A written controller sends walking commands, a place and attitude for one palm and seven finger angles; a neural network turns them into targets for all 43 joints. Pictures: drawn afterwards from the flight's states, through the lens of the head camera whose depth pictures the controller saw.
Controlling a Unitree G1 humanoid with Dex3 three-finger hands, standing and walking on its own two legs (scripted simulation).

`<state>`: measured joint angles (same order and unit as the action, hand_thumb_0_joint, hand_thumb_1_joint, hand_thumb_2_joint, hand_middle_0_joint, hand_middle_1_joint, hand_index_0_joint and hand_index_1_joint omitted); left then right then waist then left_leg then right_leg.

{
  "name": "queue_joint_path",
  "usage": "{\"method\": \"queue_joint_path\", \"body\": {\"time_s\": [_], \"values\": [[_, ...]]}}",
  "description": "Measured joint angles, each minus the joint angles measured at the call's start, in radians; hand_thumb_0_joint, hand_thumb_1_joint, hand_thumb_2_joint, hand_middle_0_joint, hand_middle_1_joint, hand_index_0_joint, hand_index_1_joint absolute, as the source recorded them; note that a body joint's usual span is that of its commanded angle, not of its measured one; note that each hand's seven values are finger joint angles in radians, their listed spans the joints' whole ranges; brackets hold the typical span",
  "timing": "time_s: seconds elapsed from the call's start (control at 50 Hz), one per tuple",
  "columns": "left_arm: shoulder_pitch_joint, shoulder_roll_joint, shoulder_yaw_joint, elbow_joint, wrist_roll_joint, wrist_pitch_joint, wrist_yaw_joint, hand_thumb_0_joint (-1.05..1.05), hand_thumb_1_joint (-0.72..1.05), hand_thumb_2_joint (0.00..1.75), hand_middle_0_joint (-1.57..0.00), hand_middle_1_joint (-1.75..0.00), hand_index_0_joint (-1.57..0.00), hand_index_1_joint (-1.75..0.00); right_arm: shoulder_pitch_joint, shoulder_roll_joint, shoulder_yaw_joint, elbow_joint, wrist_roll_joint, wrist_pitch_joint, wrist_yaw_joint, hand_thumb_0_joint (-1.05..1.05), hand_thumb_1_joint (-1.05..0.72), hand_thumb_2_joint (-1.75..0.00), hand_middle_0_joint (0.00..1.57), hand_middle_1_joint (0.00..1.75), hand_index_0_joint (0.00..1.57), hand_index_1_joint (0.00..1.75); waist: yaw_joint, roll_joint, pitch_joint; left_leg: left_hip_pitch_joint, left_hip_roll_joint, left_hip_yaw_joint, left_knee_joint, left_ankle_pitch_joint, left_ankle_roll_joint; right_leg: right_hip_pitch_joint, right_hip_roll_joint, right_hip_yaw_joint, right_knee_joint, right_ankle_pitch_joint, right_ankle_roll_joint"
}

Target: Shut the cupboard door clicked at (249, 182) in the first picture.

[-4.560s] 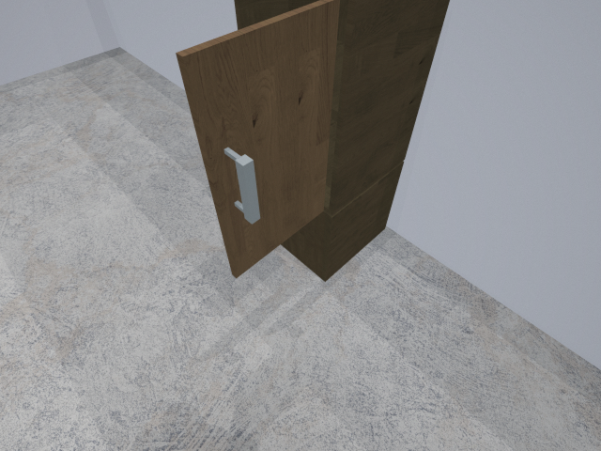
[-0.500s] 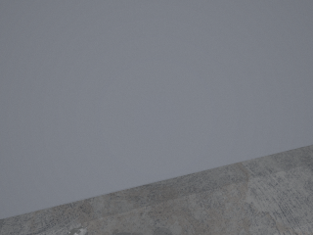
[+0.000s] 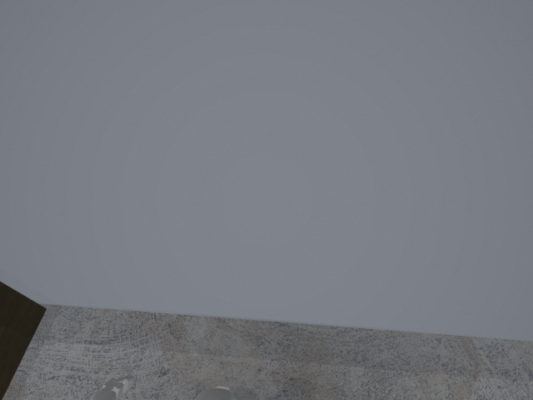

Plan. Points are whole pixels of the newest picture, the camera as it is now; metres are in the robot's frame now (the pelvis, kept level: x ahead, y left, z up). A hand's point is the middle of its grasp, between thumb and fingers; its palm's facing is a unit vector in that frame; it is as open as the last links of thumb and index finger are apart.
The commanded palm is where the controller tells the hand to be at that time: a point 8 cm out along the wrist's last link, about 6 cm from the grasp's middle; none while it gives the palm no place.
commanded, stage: turn to face it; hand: left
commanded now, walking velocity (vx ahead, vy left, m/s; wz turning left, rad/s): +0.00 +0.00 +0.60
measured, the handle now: out of the picture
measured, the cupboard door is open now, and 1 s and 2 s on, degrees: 91 91 91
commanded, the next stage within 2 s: none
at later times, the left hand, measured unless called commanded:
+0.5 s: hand out of the picture +0.02 +0.21 -0.16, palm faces +0.34 -0.91 -0.25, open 7.4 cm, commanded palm none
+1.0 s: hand out of the picture -0.03 +0.15 -0.17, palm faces +0.59 -0.77 -0.22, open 7.4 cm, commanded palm none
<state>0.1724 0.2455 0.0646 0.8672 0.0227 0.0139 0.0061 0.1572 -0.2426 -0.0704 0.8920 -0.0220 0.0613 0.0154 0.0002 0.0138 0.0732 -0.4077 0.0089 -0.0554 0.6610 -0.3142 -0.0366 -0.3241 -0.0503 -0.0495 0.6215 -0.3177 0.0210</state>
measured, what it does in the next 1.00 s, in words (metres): steps on the spot, turning left: left foot, then right foot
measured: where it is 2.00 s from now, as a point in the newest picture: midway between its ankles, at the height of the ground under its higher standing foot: outside the picture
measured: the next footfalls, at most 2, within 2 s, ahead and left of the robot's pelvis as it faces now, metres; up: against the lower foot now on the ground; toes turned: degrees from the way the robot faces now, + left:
left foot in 0.32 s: +0.05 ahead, +0.12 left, +0.00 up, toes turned +18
right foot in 0.66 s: +0.12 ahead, -0.15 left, +0.00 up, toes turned +22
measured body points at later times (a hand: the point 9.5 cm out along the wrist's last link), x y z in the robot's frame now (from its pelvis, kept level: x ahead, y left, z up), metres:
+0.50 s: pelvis +0.02 -0.02 +0.01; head +0.07 +0.02 +0.45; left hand +0.01 +0.26 -0.14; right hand +0.20 -0.22 -0.12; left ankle +0.01 +0.11 -0.72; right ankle +0.05 -0.16 -0.66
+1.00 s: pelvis +0.04 -0.05 +0.00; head +0.07 -0.01 +0.44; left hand -0.06 +0.19 -0.15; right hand +0.28 -0.20 -0.13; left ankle -0.02 +0.05 -0.73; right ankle +0.09 -0.17 -0.71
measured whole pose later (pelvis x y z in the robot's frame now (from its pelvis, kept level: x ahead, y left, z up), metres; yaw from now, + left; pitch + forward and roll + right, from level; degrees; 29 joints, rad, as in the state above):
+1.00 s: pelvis +0.04 -0.05 +0.00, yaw +37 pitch +0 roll +1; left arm 0.22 0.23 0.04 0.89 0.01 0.03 0.01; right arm 0.12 -0.24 -0.06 0.89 -0.02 0.05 0.04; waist -0.01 -0.06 0.11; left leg -0.32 0.01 0.08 0.61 -0.24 0.01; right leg -0.30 -0.15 -0.16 0.79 -0.46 0.06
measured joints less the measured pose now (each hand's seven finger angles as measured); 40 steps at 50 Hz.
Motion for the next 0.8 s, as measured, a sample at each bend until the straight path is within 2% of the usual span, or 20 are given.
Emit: {"method": "queue_joint_path", "body": {"time_s": [0.04, 0.08, 0.12, 0.18, 0.26, 0.3, 0.32, 0.34, 0.36, 0.4, 0.46, 0.56, 0.64, 0.66, 0.7, 0.74, 0.76, 0.8], "values": [[0.010, -0.012, -0.009, -0.002, 0.004, -0.005, 0.006, 0.01, 0.91, 0.90, -0.20, -0.30, -0.20, -0.30, -0.009, -0.013, -0.012, 0.005, 0.001, 0.013, 0.005, 0.01, -0.91, -0.90, 0.21, 0.30, 0.20, 0.30, 0.001, 0.012, 0.011, -0.060, -0.015, 0.007, 0.209, -0.134, 0.002, 0.010, -0.013, -0.028, 0.021, -0.012, -0.024], [0.029, -0.025, -0.014, 0.001, 0.004, -0.004, 0.012, 0.00, 0.91, 0.90, -0.20, -0.30, -0.20, -0.30, -0.019, -0.019, -0.018, 0.010, 0.001, 0.022, 0.010, 0.01, -0.91, -0.90, 0.20, 0.30, 0.20, 0.30, -0.001, 0.014, 0.017, -0.104, -0.015, 0.035, 0.390, -0.148, -0.006, 0.039, -0.026, -0.052, -0.007, -0.017, -0.029], [0.044, -0.032, -0.018, 0.009, 0.004, -0.004, 0.015, 0.01, 0.91, 0.90, -0.20, -0.30, -0.20, -0.30, -0.028, -0.015, -0.017, 0.011, 0.003, 0.024, 0.014, 0.01, -0.91, -0.90, 0.20, 0.30, 0.20, 0.30, -0.005, 0.002, 0.024, -0.106, -0.004, 0.070, 0.433, -0.145, -0.019, 0.072, -0.040, -0.074, -0.051, -0.005, -0.029], [0.061, -0.038, -0.026, 0.018, 0.004, -0.011, 0.016, 0.01, 0.90, 0.90, -0.20, -0.30, -0.20, -0.30, -0.044, -0.003, -0.007, 0.009, 0.008, 0.021, 0.019, 0.01, -0.91, -0.90, 0.20, 0.30, 0.20, 0.30, 0.000, -0.026, 0.039, -0.054, 0.007, 0.117, 0.309, -0.146, -0.030, 0.108, -0.063, -0.105, -0.093, 0.007, -0.028], [0.079, -0.038, -0.029, 0.028, 0.004, -0.013, 0.011, 0.01, 0.90, 0.90, -0.20, -0.30, -0.21, -0.30, -0.075, 0.009, 0.008, 0.002, 0.012, 0.015, 0.023, 0.01, -0.91, -0.90, 0.20, 0.30, 0.20, 0.30, 0.015, -0.050, 0.056, 0.026, 0.006, 0.157, 0.105, -0.118, -0.021, 0.122, -0.085, -0.152, -0.078, -0.014, -0.019], [0.090, -0.031, -0.024, 0.034, 0.000, -0.008, 0.007, 0.01, 0.90, 0.90, -0.20, -0.30, -0.21, -0.30, -0.084, 0.012, 0.015, -0.009, 0.011, 0.006, 0.024, 0.01, -0.91, -0.90, 0.20, 0.30, 0.20, 0.30, 0.017, -0.061, 0.057, 0.081, 0.001, 0.172, -0.022, -0.034, -0.007, 0.111, -0.099, -0.175, -0.027, -0.046, -0.009], [0.100, -0.031, -0.021, 0.034, -0.004, -0.003, 0.005, 0.01, 0.90, 0.90, -0.20, -0.30, -0.21, -0.30, -0.081, 0.005, 0.019, -0.021, 0.008, -0.003, 0.026, 0.01, -0.91, -0.90, 0.20, 0.30, 0.20, 0.30, 0.016, -0.049, 0.046, 0.108, 0.010, 0.164, -0.089, 0.048, 0.022, 0.085, -0.097, -0.188, 0.030, -0.067, -0.001], [0.095, -0.023, -0.019, 0.039, -0.007, 0.007, 0.003, 0.01, 0.90, 0.90, -0.20, -0.30, -0.21, -0.30, -0.083, 0.007, 0.016, -0.026, 0.006, -0.013, 0.024, 0.01, -0.91, -0.90, 0.20, 0.30, 0.20, 0.30, 0.011, -0.052, 0.046, 0.093, 0.005, 0.153, -0.076, 0.053, 0.054, 0.044, -0.100, -0.169, 0.127, -0.136, 0.018], [0.080, -0.013, -0.017, 0.042, -0.007, 0.023, 0.004, 0.01, 0.90, 0.90, -0.20, -0.30, -0.21, -0.30, -0.085, 0.011, 0.017, -0.029, 0.005, -0.020, 0.020, 0.01, -0.91, -0.90, 0.20, 0.30, 0.20, 0.30, 0.013, -0.061, 0.055, 0.077, -0.001, 0.143, -0.045, 0.039, 0.068, 0.000, -0.093, -0.126, 0.234, -0.195, 0.032], [0.049, 0.001, -0.009, 0.049, -0.005, 0.043, 0.009, 0.01, 0.90, 0.90, -0.20, -0.30, -0.21, -0.30, -0.074, 0.018, 0.023, -0.032, 0.003, -0.028, 0.010, 0.01, -0.91, -0.90, 0.20, 0.30, 0.20, 0.30, 0.015, -0.067, 0.062, 0.068, -0.006, 0.117, -0.030, 0.025, 0.070, -0.078, -0.065, -0.054, 0.400, -0.225, 0.049], [0.011, 0.008, 0.001, 0.041, -0.005, 0.049, 0.005, 0.01, 0.91, 0.90, -0.20, -0.30, -0.20, -0.30, -0.049, 0.020, 0.026, -0.021, 0.001, -0.023, -0.002, 0.01, -0.91, -0.90, 0.20, 0.30, 0.20, 0.30, 0.017, -0.055, 0.059, 0.081, -0.008, 0.077, -0.076, 0.055, 0.052, -0.143, -0.042, 0.004, 0.480, -0.157, 0.057], [-0.018, 0.009, 0.003, 0.008, -0.006, 0.041, -0.001, 0.01, 0.91, 0.90, -0.20, -0.30, -0.20, -0.30, -0.013, 0.017, 0.020, 0.001, -0.005, -0.009, -0.001, 0.01, -0.91, -0.90, 0.21, 0.30, 0.21, 0.30, 0.006, -0.022, 0.039, 0.087, -0.006, 0.016, -0.129, 0.094, 0.034, -0.116, -0.021, 0.034, 0.305, -0.117, 0.049], [-0.022, 0.010, -0.002, -0.017, -0.008, 0.021, -0.002, 0.01, 0.91, 0.90, -0.20, -0.30, -0.20, -0.30, 0.017, 0.013, 0.007, 0.003, -0.003, 0.004, 0.002, 0.01, -0.91, -0.90, 0.21, 0.30, 0.21, 0.30, -0.013, 0.001, 0.020, 0.049, -0.013, -0.039, -0.091, 0.085, 0.005, 0.004, 0.007, 0.028, 0.024, -0.050, 0.034], [-0.017, 0.013, -0.002, -0.025, -0.003, 0.010, 0.001, 0.01, 0.91, 0.90, -0.20, -0.30, -0.20, -0.30, 0.024, 0.013, 0.002, 0.002, 0.001, 0.008, 0.004, 0.01, -0.91, -0.90, 0.21, 0.30, 0.21, 0.30, -0.010, -0.007, 0.012, 0.024, -0.024, -0.040, -0.047, 0.035, 0.004, 0.021, 0.000, 0.032, -0.034, -0.003, 0.016], [-0.018, -0.006, -0.010, -0.023, 0.002, 0.002, 0.007, 0.01, 0.91, 0.90, -0.20, -0.30, -0.20, -0.30, 0.019, -0.004, -0.012, 0.012, 0.002, 0.018, 0.007, 0.01, -0.91, -0.90, 0.21, 0.30, 0.21, 0.30, -0.016, 0.015, 0.025, -0.037, -0.027, -0.031, 0.148, -0.113, 0.004, 0.021, -0.004, 0.002, -0.005, 0.003, -0.007], [-0.007, -0.024, -0.019, -0.021, 0.002, 0.001, 0.011, 0.01, 0.91, 0.90, -0.20, -0.30, -0.20, -0.30, 0.014, -0.016, -0.020, 0.022, 0.001, 0.027, 0.011, 0.01, -0.91, -0.90, 0.21, 0.30, 0.20, 0.30, -0.023, 0.022, 0.033, -0.089, -0.023, 0.005, 0.351, -0.143, -0.003, 0.045, -0.016, -0.025, -0.019, -0.006, -0.015], [-0.001, -0.030, -0.022, -0.018, 0.002, 0.002, 0.013, 0.01, 0.91, 0.90, -0.20, -0.30, -0.20, -0.30, 0.011, -0.018, -0.022, 0.026, 0.002, 0.029, 0.013, 0.01, -0.91, -0.90, 0.20, 0.30, 0.20, 0.30, -0.026, 0.018, 0.035, -0.100, -0.017, 0.026, 0.407, -0.142, -0.009, 0.059, -0.023, -0.036, -0.035, -0.004, -0.015], [0.008, -0.038, -0.027, -0.011, 0.003, 0.003, 0.015, 0.01, 0.90, 0.90, -0.20, -0.30, -0.20, -0.30, 0.007, -0.014, -0.021, 0.028, 0.005, 0.029, 0.017, 0.01, -0.91, -0.90, 0.20, 0.30, 0.20, 0.30, -0.030, -0.002, 0.039, -0.089, -0.002, 0.069, 0.412, -0.143, -0.023, 0.085, -0.041, -0.057, -0.068, 0.006, -0.016]]}}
